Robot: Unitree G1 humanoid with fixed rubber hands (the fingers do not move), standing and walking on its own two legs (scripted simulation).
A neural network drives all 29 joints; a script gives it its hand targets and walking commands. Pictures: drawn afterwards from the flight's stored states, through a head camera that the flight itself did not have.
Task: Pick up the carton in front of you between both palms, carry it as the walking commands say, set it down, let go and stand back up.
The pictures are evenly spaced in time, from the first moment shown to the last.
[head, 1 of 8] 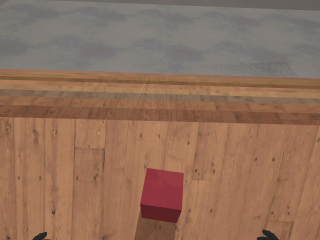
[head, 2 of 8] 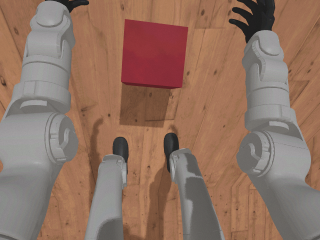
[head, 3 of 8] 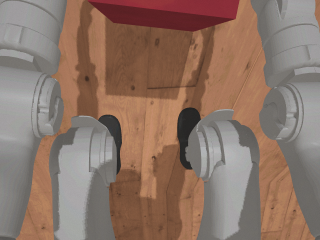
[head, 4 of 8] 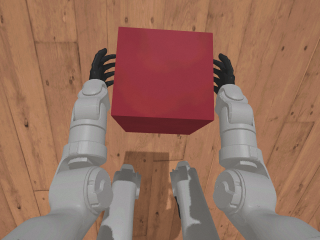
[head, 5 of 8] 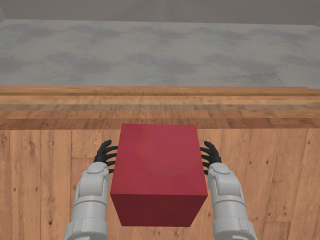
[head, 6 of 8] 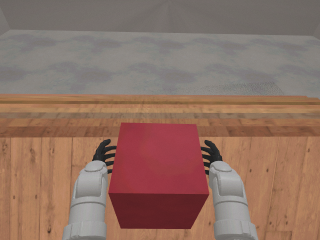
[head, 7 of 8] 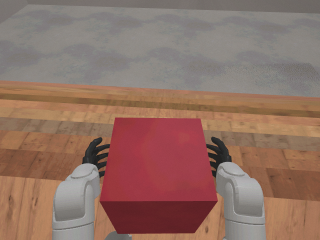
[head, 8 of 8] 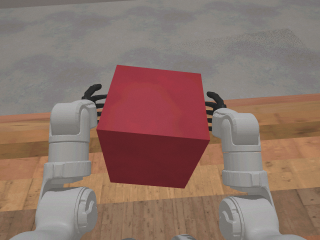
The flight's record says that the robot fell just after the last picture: yes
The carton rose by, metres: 0.68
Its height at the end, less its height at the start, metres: +0.39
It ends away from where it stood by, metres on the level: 1.47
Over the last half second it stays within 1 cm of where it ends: no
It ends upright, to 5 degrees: no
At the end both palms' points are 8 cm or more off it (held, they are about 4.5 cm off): no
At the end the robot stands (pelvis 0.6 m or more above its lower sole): yes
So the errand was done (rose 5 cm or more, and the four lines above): no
